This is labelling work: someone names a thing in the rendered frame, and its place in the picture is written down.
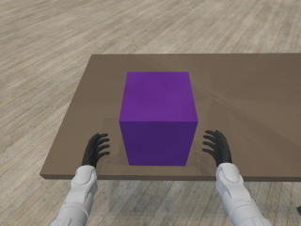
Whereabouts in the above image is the right robot forearm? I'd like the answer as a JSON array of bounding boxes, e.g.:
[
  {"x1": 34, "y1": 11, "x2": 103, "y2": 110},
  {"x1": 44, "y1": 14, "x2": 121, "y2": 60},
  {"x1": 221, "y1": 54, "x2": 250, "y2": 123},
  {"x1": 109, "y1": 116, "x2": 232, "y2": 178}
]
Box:
[{"x1": 215, "y1": 163, "x2": 273, "y2": 226}]

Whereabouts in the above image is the robot right hand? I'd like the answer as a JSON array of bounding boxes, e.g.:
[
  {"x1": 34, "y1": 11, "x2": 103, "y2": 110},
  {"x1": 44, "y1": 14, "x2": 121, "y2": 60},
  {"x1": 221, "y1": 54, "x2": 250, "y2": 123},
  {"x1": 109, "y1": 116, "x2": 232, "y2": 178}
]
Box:
[{"x1": 202, "y1": 130, "x2": 232, "y2": 167}]

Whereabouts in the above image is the left robot forearm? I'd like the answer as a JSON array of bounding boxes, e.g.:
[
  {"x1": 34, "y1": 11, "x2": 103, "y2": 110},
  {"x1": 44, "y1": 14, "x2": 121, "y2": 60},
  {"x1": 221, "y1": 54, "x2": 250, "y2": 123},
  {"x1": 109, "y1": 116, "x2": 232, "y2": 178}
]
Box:
[{"x1": 50, "y1": 165, "x2": 98, "y2": 226}]

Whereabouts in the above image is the table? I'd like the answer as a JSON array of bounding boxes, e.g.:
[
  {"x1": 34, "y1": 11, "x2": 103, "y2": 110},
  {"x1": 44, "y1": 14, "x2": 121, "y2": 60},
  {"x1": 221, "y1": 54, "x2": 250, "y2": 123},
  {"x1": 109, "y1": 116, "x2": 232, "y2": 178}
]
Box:
[{"x1": 40, "y1": 53, "x2": 301, "y2": 216}]

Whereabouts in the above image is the carton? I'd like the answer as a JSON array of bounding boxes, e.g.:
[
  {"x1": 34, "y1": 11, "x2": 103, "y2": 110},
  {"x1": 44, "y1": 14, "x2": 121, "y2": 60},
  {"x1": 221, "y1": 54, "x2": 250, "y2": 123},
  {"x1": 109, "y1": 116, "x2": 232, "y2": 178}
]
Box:
[{"x1": 119, "y1": 72, "x2": 198, "y2": 167}]

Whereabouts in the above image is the robot left hand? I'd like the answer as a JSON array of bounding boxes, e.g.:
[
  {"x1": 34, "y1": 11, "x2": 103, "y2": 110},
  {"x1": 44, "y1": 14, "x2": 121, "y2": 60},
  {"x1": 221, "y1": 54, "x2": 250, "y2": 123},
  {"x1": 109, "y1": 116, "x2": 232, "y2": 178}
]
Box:
[{"x1": 81, "y1": 133, "x2": 110, "y2": 169}]

